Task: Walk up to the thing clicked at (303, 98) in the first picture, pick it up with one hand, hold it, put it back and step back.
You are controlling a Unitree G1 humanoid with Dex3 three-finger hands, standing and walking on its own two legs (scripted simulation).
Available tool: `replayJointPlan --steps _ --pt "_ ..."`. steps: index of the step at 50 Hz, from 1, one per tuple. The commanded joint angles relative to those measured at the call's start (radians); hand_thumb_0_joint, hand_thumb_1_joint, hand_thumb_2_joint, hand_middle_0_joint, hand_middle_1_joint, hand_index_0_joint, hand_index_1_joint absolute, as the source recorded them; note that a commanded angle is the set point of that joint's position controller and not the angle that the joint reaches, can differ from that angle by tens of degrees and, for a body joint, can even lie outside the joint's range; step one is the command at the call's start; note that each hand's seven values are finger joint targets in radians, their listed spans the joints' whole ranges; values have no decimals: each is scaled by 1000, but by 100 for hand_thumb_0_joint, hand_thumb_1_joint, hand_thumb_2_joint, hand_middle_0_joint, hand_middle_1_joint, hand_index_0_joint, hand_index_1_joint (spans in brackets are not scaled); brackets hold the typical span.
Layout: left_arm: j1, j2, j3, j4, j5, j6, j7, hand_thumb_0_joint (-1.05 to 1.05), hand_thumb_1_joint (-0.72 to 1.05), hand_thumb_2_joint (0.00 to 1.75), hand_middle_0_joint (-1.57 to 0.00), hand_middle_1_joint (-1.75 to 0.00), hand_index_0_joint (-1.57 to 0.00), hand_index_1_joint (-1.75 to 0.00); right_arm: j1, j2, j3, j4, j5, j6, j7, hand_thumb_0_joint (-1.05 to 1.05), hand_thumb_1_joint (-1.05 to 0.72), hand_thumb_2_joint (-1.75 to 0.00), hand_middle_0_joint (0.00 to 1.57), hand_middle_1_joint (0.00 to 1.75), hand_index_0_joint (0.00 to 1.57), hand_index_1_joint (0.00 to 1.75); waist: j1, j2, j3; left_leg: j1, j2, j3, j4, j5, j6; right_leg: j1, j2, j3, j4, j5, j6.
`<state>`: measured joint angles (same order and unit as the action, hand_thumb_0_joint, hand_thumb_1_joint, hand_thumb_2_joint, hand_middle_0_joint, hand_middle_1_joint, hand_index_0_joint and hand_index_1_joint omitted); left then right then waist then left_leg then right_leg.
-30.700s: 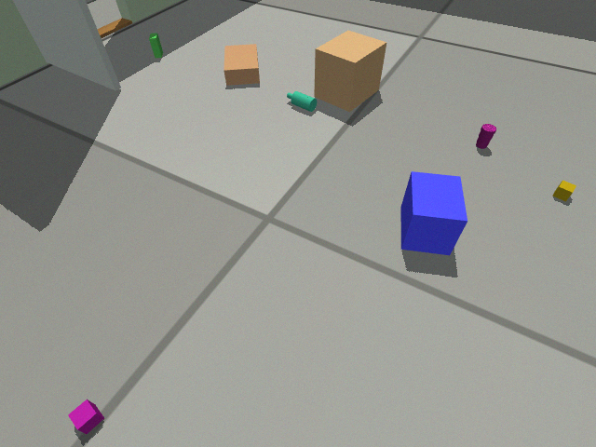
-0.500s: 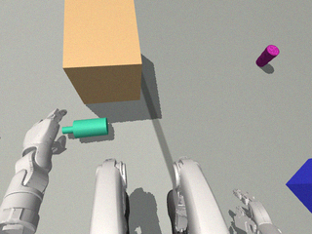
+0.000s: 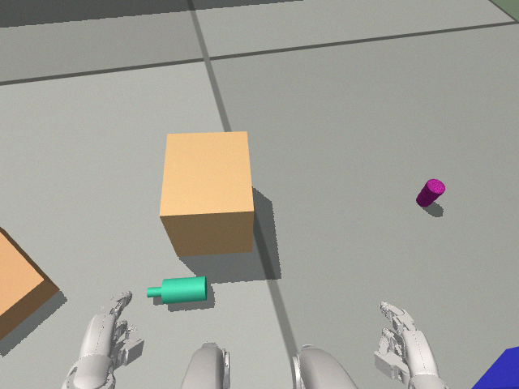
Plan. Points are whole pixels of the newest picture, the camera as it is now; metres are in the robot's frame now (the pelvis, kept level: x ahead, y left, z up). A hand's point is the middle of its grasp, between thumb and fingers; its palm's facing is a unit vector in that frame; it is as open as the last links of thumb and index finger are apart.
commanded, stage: home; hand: left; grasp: from above
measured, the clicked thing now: (177, 290) +0.47 +0.25 -0.62
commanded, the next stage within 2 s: none
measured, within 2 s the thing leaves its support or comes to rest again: neither
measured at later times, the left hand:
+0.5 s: hand (133, 354) +0.19 +0.17 +0.01, palm faces +0.07 -0.98 -0.20, open 7.5 cm
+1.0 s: hand (131, 357) +0.19 +0.17 +0.01, palm faces +0.06 -0.98 -0.20, open 7.4 cm
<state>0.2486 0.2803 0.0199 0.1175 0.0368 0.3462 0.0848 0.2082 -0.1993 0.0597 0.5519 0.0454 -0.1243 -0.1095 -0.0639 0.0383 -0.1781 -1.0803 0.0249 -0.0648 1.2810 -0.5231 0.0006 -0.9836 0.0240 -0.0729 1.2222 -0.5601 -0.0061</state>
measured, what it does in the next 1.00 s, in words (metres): rises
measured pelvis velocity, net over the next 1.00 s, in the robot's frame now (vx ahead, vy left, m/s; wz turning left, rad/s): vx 0.03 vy -0.01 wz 0.02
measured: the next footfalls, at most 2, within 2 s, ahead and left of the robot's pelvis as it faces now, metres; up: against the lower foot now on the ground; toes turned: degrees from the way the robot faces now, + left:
none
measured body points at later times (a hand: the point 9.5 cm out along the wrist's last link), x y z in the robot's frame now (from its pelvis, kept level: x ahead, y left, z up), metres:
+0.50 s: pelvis +0.04 -0.01 +0.06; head +0.05 +0.00 +0.51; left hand +0.19 +0.23 +0.02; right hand +0.21 -0.25 +0.00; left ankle +0.05 +0.11 -0.63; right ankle +0.02 -0.12 -0.63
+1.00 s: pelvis +0.03 -0.01 +0.06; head +0.05 +0.00 +0.51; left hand +0.18 +0.23 +0.02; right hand +0.19 -0.25 -0.01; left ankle +0.05 +0.11 -0.63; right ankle +0.02 -0.12 -0.63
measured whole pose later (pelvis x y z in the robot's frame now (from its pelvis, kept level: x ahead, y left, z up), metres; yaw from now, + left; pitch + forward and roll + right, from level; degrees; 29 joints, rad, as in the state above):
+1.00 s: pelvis +0.03 -0.01 +0.06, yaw +1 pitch +10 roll -2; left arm 0.50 0.23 0.02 -0.11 -0.05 0.44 0.02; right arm 0.31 -0.22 0.04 0.54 0.01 -0.23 -0.18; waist -0.04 0.04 -0.15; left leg -0.70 0.02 -0.05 0.99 -0.46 0.00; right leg -0.61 0.02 -0.06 0.93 -0.49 -0.01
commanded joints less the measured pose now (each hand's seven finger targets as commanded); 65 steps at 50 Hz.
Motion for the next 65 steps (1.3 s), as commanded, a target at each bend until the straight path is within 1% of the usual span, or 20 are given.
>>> replayJointPlan --steps 1,3,7,10,13,19,22,23,26,27,29,33,35,37,40,47,57,63,64,65 --pt "38 79 86 -282 -65 2 14 0 90 90 -20 -30 -20 -30 18 -140 -58 -144 -9 -67 -50 0 -90 -90 20 30 20 30 -7 83 -217 391 -10 -15 -310 197 10 225 21 26 -275 233 -15" --pt "110 57 75 -311 -87 23 7 0 90 90 -20 -30 -20 -30 33 -131 -56 -157 -9 -73 -62 0 -90 -90 20 30 20 30 -5 61 -186 426 -16 -3 -340 248 11 272 23 22 -327 273 -13" --pt "214 39 81 -393 -114 48 -7 0 90 90 -20 -30 -20 -30 45 -124 -55 -180 -13 -93 -80 0 -90 -90 20 30 20 30 9 32 -152 470 -23 11 -377 322 15 355 24 16 -388 345 -7" --pt "257 32 70 -415 -107 58 -20 0 90 90 -20 -30 -20 -30 52 -126 -63 -188 -20 -106 -87 0 -90 -90 20 30 20 30 8 10 -123 492 -24 9 -396 357 18 380 23 14 -413 379 -5" --pt "279 27 63 -419 -98 63 -35 0 90 90 -20 -30 -20 -30 52 -130 -67 -195 -24 -116 -87 0 -90 -90 20 30 20 30 10 -5 -85 509 -25 19 -418 342 23 385 21 10 -434 363 -4" --pt "239 33 64 -403 -89 54 -56 0 90 90 -20 -30 -20 -30 42 -142 -75 -191 -35 -138 -85 0 -90 -90 20 30 20 30 1 -18 -36 519 -26 28 -426 314 25 371 14 13 -451 335 4" --pt "220 47 68 -423 -85 47 -61 0 90 90 -20 -30 -20 -30 39 -147 -79 -188 -37 -147 -84 0 -90 -90 20 30 20 30 5 5 -62 538 -27 27 -424 328 23 382 10 17 -445 349 3" --pt "224 52 73 -427 -82 45 -59 0 90 90 -20 -30 -20 -30 35 -146 -79 -188 -36 -149 -83 0 -90 -90 20 30 20 30 15 11 -69 539 -28 27 -422 338 22 387 8 18 -444 360 4" --pt "227 42 64 -421 -85 44 -61 0 90 90 -20 -30 -20 -30 30 -145 -75 -186 -38 -154 -80 0 -90 -90 20 30 20 30 17 14 -62 537 -31 27 -426 321 20 395 7 19 -446 345 4" --pt "230 49 75 -416 -82 45 -59 0 90 90 -20 -30 -20 -30 25 -145 -74 -184 -38 -154 -81 0 -90 -90 20 30 20 30 24 24 -60 541 -28 28 -429 321 20 396 6 20 -446 344 3" --pt "219 49 66 -421 -81 40 -60 0 90 90 -20 -30 -20 -30 21 -147 -76 -181 -41 -156 -79 0 -90 -90 20 30 20 30 14 25 -62 538 -28 23 -431 311 18 392 9 18 -445 331 3" --pt "222 51 66 -414 -80 44 -56 0 90 90 -20 -30 -20 -30 14 -144 -70 -184 -39 -157 -81 0 -90 -90 20 30 20 30 23 6 -48 522 -33 31 -425 281 24 390 2 26 -462 320 9" --pt "214 54 67 -416 -83 46 -55 0 90 90 -20 -30 -20 -30 12 -145 -69 -185 -38 -157 -82 0 -90 -90 20 30 20 30 16 -4 -43 521 -32 32 -424 263 26 381 1 28 -470 305 11" --pt "226 45 64 -427 -85 46 -56 0 90 90 -20 -30 -20 -30 14 -144 -70 -182 -38 -161 -82 0 -90 -90 20 30 20 30 21 7 -63 527 -30 27 -432 265 23 389 5 23 -458 296 6" --pt "231 49 70 -408 -86 44 -56 0 90 90 -20 -30 -20 -30 8 -148 -72 -184 -38 -162 -83 0 -90 -90 20 30 20 30 24 -1 -37 510 -26 21 -441 242 22 375 9 16 -457 268 5" --pt "235 50 72 -421 -89 44 -54 0 90 90 -20 -30 -20 -30 18 -143 -71 -176 -36 -166 -88 0 -90 -90 20 30 20 30 25 -1 -81 529 -27 24 -424 281 23 394 6 24 -452 310 6" --pt "228 50 67 -422 -83 50 -56 0 90 90 -20 -30 -20 -30 12 -142 -72 -177 -35 -167 -88 0 -90 -90 20 30 20 30 31 13 -37 505 -24 20 -448 221 20 370 9 17 -456 242 1" --pt "215 49 56 -439 -82 53 -58 0 90 90 -20 -30 -20 -30 19 -142 -74 -172 -37 -170 -88 0 -90 -90 20 30 20 30 20 22 -54 525 -21 15 -448 258 17 375 13 14 -440 271 0" --pt "226 54 70 -425 -81 55 -57 0 90 90 -20 -30 -20 -30 20 -145 -75 -172 -36 -168 -87 0 -90 -90 20 30 20 30 27 37 -44 526 -17 11 -455 250 15 373 14 13 -437 260 -4" --pt "222 51 58 -429 -81 55 -58 0 90 90 -20 -30 -20 -30 19 -144 -72 -173 -35 -168 -87 0 -90 -90 20 30 20 30 23 34 -43 525 -17 10 -453 252 15 367 15 13 -437 261 -3"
